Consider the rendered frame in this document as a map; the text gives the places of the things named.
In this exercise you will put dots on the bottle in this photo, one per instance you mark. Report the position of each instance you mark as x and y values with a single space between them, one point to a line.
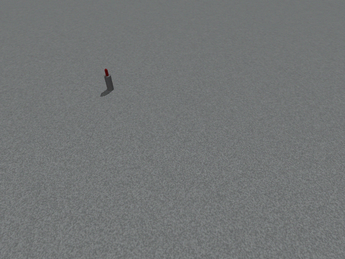
108 81

